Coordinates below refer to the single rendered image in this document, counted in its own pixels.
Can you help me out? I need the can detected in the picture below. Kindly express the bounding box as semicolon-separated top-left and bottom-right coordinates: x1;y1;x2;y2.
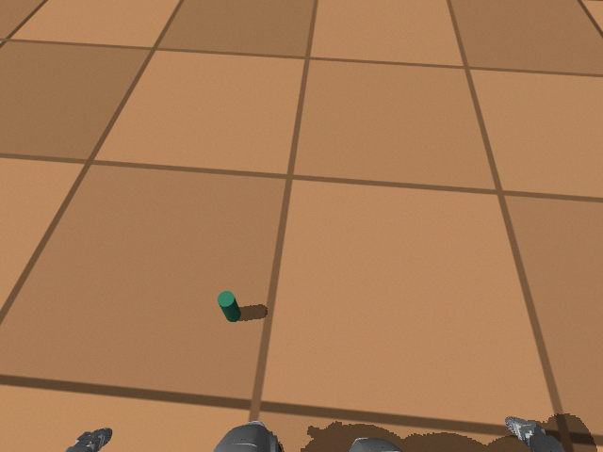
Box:
218;291;241;322

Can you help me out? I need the right robot hand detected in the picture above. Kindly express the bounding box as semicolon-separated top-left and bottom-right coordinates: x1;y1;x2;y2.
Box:
505;417;565;452

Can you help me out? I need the left robot hand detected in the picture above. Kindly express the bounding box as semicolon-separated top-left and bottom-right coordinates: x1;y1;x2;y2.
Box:
64;428;112;452

